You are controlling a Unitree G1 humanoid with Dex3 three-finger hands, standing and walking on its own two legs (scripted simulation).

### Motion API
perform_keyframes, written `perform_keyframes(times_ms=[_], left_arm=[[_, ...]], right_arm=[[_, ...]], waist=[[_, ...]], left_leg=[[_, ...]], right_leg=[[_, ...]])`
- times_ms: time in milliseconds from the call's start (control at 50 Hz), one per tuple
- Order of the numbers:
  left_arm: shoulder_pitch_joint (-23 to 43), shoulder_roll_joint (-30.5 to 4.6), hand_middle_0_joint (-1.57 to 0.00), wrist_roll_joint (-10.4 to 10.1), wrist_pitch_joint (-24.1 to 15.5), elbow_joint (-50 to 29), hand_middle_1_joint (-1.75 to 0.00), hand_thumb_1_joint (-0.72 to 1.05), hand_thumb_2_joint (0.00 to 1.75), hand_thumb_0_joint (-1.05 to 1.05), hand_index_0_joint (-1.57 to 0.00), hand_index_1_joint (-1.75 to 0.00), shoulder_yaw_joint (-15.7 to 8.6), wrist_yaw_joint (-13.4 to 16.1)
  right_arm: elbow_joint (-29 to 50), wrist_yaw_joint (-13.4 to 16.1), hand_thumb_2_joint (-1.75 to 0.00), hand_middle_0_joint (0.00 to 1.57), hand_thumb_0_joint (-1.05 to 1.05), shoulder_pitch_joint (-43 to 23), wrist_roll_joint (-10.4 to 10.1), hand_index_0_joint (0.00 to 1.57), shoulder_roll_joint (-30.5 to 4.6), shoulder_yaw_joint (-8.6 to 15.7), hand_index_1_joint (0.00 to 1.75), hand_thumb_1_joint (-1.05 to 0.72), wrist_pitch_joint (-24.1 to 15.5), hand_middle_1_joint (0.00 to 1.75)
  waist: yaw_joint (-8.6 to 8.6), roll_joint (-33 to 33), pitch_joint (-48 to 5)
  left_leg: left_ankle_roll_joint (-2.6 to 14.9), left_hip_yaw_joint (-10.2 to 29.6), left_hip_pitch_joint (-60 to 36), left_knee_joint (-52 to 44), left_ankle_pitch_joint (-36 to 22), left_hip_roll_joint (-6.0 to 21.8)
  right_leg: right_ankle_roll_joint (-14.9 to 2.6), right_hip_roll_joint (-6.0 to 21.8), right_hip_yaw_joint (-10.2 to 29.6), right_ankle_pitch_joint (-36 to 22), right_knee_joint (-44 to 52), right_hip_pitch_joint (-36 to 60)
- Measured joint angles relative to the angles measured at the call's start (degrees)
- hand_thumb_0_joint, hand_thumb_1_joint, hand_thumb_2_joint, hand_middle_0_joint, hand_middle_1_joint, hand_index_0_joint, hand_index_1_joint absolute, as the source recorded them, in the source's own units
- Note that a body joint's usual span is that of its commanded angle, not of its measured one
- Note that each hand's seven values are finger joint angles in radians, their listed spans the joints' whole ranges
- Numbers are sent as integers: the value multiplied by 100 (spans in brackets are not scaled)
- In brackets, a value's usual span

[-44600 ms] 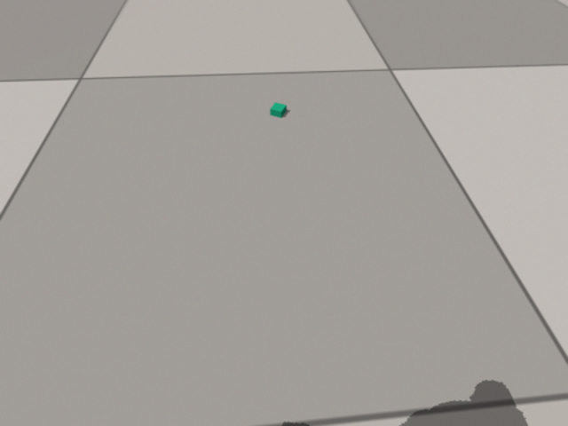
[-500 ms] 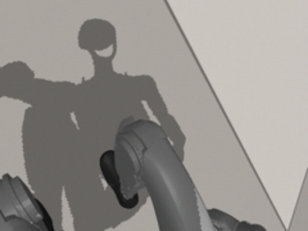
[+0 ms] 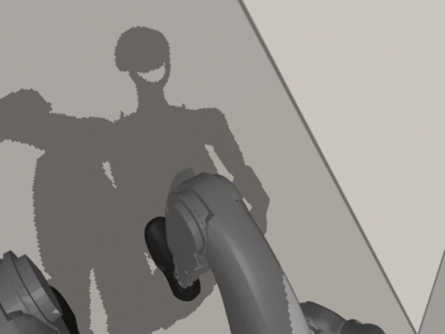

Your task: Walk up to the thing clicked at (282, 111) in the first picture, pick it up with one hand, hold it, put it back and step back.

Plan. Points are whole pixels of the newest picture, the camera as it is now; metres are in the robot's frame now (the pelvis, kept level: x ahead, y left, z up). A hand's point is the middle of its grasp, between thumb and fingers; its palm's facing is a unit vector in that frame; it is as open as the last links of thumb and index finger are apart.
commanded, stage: close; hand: left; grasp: from above
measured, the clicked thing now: out of the picture +0.39 +0.39 -0.30
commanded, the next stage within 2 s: settle in 1.00 s
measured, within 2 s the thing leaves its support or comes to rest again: leaves its support in 1.42 s
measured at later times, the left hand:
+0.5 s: hand out of the picture +0.40 +0.37 -0.27, palm faces +0.11 -0.45 -0.88, open 10.2 cm
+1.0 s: hand out of the picture +0.40 +0.37 -0.27, palm faces +0.12 -0.45 -0.88, open 10.3 cm
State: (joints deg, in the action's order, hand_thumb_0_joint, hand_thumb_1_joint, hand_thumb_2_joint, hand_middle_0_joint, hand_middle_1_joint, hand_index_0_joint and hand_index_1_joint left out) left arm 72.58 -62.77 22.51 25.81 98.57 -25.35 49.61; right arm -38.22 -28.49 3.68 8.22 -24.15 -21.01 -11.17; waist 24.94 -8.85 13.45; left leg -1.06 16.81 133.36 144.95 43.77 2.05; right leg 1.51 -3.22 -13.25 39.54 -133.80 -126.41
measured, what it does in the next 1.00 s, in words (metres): stands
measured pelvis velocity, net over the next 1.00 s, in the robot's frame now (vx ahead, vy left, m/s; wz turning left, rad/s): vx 0.00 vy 0.00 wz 0.00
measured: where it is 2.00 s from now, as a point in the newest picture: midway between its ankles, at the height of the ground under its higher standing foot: (128, 307)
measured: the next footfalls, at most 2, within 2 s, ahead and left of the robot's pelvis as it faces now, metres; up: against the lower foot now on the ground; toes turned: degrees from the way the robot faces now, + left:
none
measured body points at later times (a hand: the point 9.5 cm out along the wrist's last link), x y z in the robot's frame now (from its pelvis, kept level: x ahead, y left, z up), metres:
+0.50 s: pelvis +0.00 +0.00 +0.00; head +0.30 +0.13 +0.30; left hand +0.40 +0.39 -0.22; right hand +0.03 -0.25 -0.04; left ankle +0.05 +0.13 -0.28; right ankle +0.11 -0.11 -0.28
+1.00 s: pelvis +0.00 +0.00 +0.00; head +0.31 +0.13 +0.30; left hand +0.40 +0.39 -0.22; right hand +0.03 -0.26 -0.04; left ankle +0.05 +0.13 -0.28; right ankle +0.11 -0.11 -0.28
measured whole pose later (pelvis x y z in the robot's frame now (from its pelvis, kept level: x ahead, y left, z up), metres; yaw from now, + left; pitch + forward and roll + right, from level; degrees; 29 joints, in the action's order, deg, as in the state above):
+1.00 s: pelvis +0.00 +0.00 +0.00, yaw +0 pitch +30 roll -16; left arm 72.3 -62.9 22.5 25.4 98.5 -25.5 49.3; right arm -38.8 -28.2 2.9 8.5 -24.3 -20.9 -11.9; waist 24.7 -8.9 13.8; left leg -1.0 16.8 133.6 144.9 43.4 2.0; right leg 1.5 -3.2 -13.2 39.1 -133.7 -126.7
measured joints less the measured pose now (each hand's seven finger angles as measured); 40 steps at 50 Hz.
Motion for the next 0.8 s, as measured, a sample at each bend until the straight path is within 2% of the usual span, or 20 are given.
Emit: perform_keyframes(times_ms=[180, 440, 580, 800], left_arm=[[7, -16, -52, -3, 18, -43, -65, 1, 72, -1, -55, -73, -8, -13], [-11, 6, -51, 110, 2, 26, -68, 0, 74, -1, -53, -75, -20, -19], [-18, 9, -51, 50, -17, 35, -69, -1, 75, -1, -52, -76, -11, 46], [-16, 0, -50, -4, -27, 33, -71, -1, 75, -1, -50, -76, 10, -20]], right_arm=[[-6, 19, -91, 19, 0, -52, 15, 20, -14, -4, 30, -93, -18, 30], [-78, 46, -91, 19, 0, -57, 28, 20, 45, 25, 30, -93, -37, 30], [-37, 13, -91, 19, 0, -35, 32, 20, 22, 13, 30, -93, -50, 30], [-19, 17, -91, 19, 0, -15, 25, 20, -28, 19, 30, -93, -49, 30]], waist=[[-8, -13, 13], [-26, 2, -17], [-18, -3, -12], [-19, 4, 28]], left_leg=[[4, 1, 33, -7, -38, 8], [24, -2, 9, -24, -29, 6], [25, 4, -12, -14, -11, -2], [13, -8, -16, 6, -9, -19]], right_leg=[[3, -8, 0, -48, 9, -43], [19, -9, 1, -37, 43, 2], [22, -4, -5, -14, 38, 32], [10, 14, 5, 4, -3, 31]])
